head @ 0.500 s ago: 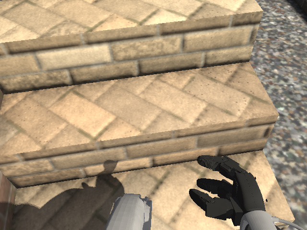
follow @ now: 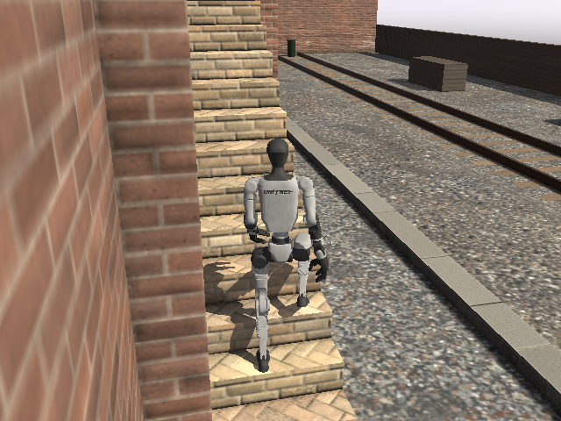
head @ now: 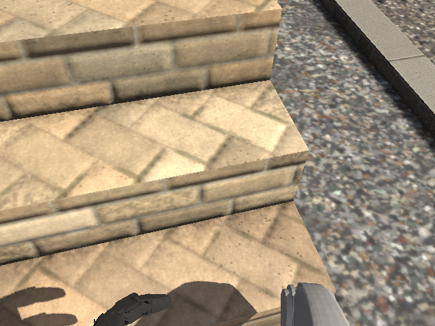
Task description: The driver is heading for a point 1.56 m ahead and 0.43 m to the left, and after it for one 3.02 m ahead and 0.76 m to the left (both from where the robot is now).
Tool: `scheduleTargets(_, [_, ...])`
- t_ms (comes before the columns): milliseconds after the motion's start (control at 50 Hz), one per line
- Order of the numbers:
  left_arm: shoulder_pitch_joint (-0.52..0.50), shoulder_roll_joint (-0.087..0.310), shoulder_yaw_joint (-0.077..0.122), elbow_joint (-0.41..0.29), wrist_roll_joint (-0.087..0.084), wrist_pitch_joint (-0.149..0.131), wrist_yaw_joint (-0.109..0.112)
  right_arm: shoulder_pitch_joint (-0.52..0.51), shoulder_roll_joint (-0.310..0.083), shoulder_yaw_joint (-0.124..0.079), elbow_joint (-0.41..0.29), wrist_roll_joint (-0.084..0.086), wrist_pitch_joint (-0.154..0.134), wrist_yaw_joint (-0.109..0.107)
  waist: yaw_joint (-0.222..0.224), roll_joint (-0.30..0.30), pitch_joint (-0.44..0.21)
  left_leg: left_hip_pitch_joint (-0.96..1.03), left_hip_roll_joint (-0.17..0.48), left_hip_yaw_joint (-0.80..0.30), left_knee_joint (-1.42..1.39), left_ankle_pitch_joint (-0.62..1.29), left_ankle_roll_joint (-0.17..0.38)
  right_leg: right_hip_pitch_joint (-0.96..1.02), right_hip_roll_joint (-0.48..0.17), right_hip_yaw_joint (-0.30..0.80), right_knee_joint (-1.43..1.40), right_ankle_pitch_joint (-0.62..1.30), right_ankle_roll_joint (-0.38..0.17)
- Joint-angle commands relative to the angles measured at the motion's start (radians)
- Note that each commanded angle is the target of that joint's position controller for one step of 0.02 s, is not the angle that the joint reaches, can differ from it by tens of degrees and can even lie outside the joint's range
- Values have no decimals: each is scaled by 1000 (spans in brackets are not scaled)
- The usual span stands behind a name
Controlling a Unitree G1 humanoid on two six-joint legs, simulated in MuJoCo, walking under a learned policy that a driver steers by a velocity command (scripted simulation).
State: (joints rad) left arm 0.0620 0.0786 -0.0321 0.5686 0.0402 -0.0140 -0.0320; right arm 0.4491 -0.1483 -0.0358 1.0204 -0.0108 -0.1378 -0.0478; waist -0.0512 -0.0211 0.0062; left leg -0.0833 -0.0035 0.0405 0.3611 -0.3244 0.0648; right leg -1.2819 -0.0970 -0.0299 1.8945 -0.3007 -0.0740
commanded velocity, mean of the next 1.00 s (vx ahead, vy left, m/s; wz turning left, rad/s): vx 0.50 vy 0.00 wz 0.00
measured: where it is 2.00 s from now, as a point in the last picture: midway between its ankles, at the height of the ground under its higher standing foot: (210, 42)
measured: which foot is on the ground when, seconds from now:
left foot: down 0.00-0.12, up 0.14-0.64, down 0.66-1.00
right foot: up 0.00-0.04, down 0.06-0.66, up 0.68-1.00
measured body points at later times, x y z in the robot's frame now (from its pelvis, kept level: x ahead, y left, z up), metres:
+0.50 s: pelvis +0.23 +0.00 +0.19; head +0.21 -0.02 +0.64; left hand +0.19 +0.21 +0.05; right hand +0.44 -0.16 +0.11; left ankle +0.29 +0.15 -0.15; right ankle +0.23 -0.14 -0.55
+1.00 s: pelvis +0.39 +0.10 +0.36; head +0.36 +0.11 +0.81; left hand +0.54 +0.29 +0.26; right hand +0.42 -0.14 +0.22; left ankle +0.41 +0.19 -0.35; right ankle +0.46 -0.02 -0.15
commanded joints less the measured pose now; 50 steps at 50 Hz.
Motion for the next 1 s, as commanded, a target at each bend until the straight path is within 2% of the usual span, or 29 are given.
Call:
scheduleTargets(20, [-293, -8, -23, -235, -16, 17, -24, 42, -162, -48, -64, 14, 1, -11, -37, 200, 23, -80, 213, -190, -432, 321, 204, 325, -14, -90, -609, -215, -18])
scheduleTargets(40, [-204, -16, -14, -178, -49, 32, -26, 75, -154, -37, -52, 8, 7, -1, -14, 193, -42, -140, 196, -96, -392, 714, 210, 602, 102, -255, -704, -298, -43])
scheduleTargets(60, [11, 50, 21, -86, -43, 21, -17, 81, -204, -34, -73, 11, -16, 19, 52, 155, -174, -66, 255, -38, -145, 1509, 195, 824, 179, -292, -669, -203, -80])
scheduleTargets(80, [321, 108, 55, 10, -35, 13, -19, 27, -298, -53, -98, 41, -45, 49, 216, 195, -396, -47, 259, -13, 109, 1729, 163, 1112, 192, -192, -734, -70, -113])
scheduleTargets(100, [440, 186, 94, 70, -13, 2, -6, 14, -320, -72, -136, 94, -54, 83, 267, 102, -498, -297, 137, -41, 426, 1438, 94, 1329, 69, 208, -897, -257, -173])
scheduleTargets(120, [501, 306, 145, 83, 19, 20, 19, -55, -301, -77, -191, 103, -60, 112, 314, -167, -559, -445, -38, -78, 788, 798, 59, 1372, -144, 724, -1332, -652, -234])
scheduleTargets(140, [391, 329, 161, 79, 5, 51, 32, -151, -276, -94, -205, 47, -54, 124, 293, -167, -541, -515, -122, -193, 1332, 363, 43, 1213, -241, 1004, -1594, -847, -242])
scheduleTargets(160, [271, 278, 142, 105, -13, 47, 34, -231, -163, -74, -268, 2, -39, 117, 215, -101, -399, -623, -112, -250, 1710, 341, 21, 1045, -253, 946, -1620, -755, -185])
scheduleTargets(180, [202, 195, 111, 168, -10, 30, 36, -295, -49, -34, -340, -9, -18, 105, 133, -91, -220, -729, -67, -214, 1823, 350, 27, 901, -228, 797, -1578, -664, -144])
scheduleTargets(200, [183, 125, 89, 244, -14, 0, 32, -283, 6, -8, -374, -18, 10, 74, 65, -10, -41, -829, -63, -197, 1908, 300, 23, 782, -204, 635, -1534, -575, -102])
scheduleTargets(240, [170, -2, 48, 318, 15, -42, 9, -138, 51, 24, -370, -15, 56, 49, -53, 35, 56, -842, -48, -224, 1856, 219, 36, 650, -140, 359, -1500, -375, -30])
scheduleTargets(300, [208, 55, 53, 344, 23, -102, 6, -107, 53, 27, -341, 31, 80, 36, -38, 16, 119, -890, -99, -207, 1733, 207, 12, 666, -152, 173, -1534, -177, -37])
scheduleTargets(400, [358, 174, 82, 396, 2, -138, 9, -316, 56, 15, -435, 38, 87, -7, 25, -6, 108, -1240, -133, -181, 2142, 81, 18, 970, -229, 182, -1620, -45, -87])
scheduleTargets(460, [414, 171, 88, 388, 2, -134, 14, -386, 14, 3, -487, 25, 111, 9, 49, -9, 95, -1281, -87, -151, 2019, 78, -4, 1078, -212, 87, -1616, -62, -44])
scheduleTargets(520, [423, 227, 111, 364, 20, -125, 37, -509, 18, 5, -578, 39, 132, 36, 74, -125, 75, -1254, -31, -110, 1936, 0, 8, 1147, -246, 60, -1729, -29, -68])
scheduleTargets(560, [434, 237, 112, 362, 3, -108, 69, -545, 26, 30, -616, 19, 144, 54, 50, -134, 50, -1154, 81, -51, 1578, -130, 47, 1225, -241, 15, -1831, 47, -42])
scheduleTargets(580, [391, 209, 107, 342, -12, -104, 69, -541, 36, 37, -618, 48, 144, 57, 42, -166, 73, -920, 94, 23, 1308, -211, 72, 1081, -202, -52, -1920, 117, -49])
scheduleTargets(600, [329, 228, 107, 323, -23, -92, 69, -482, 56, 51, -596, 57, 147, 55, 23, -204, 82, -696, 88, 53, 1069, -357, 90, 975, -182, -97, -1943, 285, -64])
scheduleTargets(620, [332, 280, 106, 300, -56, -106, 75, -379, 2, 28, -541, 86, 144, 57, 33, -240, -22, -503, -7, 153, 966, -406, 75, 1031, -171, -103, -1853, 881, -118])
scheduleTargets(640, [358, 307, 108, 328, -58, -111, 57, -180, 5, 9, -466, 66, 130, 45, -47, -275, -186, -282, -92, 134, 936, -225, 75, 1120, -188, -104, -1633, 1452, -108])
scheduleTargets(660, [360, 371, 134, 328, -77, -109, 36, -15, -49, -16, -445, 34, 109, 39, -122, -318, -269, -214, -82, -74, 756, -198, 84, 1155, -178, -72, -1371, 1497, -59])
scheduleTargets(680, [366, 252, 121, 257, -114, -101, -13, 56, -235, -65, -405, 9, 107, 21, -107, 172, -374, -45, 155, -616, 351, -356, 162, 904, -24, -15, -998, 1049, 35])
scheduleTargets(700, [352, 231, 133, 227, -68, -92, -44, 56, -333, -89, -363, 30, 131, 8, -70, 437, -491, 5, 238, -1020, -88, -795, 181, 797, 153, 125, -631, 181, 71])
scheduleTargets(720, [215, 185, 133, 165, -17, -92, -40, -105, -332, -93, -368, 16, 135, 2, -60, 364, -397, -153, 251, -1025, -118, -825, 171, 663, 227, 281, -237, 155, 74])
scheduleTargets(760, [70, 69, 86, 57, 27, -78, -18, -280, -181, -56, -283, 5, 104, 22, 52, 197, -67, -461, 212, -634, 174, -626, 127, 425, 166, 223, 5, 295, 10])
scheduleTargets(800, [238, 27, 54, 104, 29, -65, -11, -245, -19, -13, -154, 2, 83, 34, 151, 158, 15, -541, 128, -380, 248, -435, 93, 400, 159, 175, 19, 349, -22])
scheduleTargets(820, [286, 30, 50, 122, 19, -52, -13, -213, 6, -7, -117, 3, 74, 37, 167, 127, 23, -529, 118, -350, 228, -385, 98, 382, 165, 153, 50, 343, -12])
scheduleTargets(920, [211, 110, 50, 78, -4, -27, -2, -190, -123, -38, -110, 0, 15, 34, 138, 61, 54, -449, 186, -352, 30, -382, 158, 255, 123, 73, -129, 250, 32])
scheduleTargets(1000, [185, 143, 71, 88, -24, -13, 19, -154, -163, -50, -134, 6, -5, 13, 96, 115, 15, -347, 236, -353, -69, -318, 210, 249, 93, -4, -89, 245, 35])
Velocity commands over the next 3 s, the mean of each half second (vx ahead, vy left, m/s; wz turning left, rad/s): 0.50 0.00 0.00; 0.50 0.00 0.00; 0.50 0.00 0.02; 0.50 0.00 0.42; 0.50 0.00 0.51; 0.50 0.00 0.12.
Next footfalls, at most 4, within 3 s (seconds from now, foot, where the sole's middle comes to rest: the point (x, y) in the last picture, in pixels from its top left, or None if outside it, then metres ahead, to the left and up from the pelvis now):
0.06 right None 0.27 -0.15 -0.59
0.66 left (127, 286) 0.45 0.19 -0.39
1.18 right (233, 188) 0.53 -0.03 -0.15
1.38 right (264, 249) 0.53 -0.12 -0.39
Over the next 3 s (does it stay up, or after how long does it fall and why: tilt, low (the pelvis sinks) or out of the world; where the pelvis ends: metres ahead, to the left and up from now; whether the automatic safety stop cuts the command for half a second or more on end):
stays up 1.21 0.10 0.84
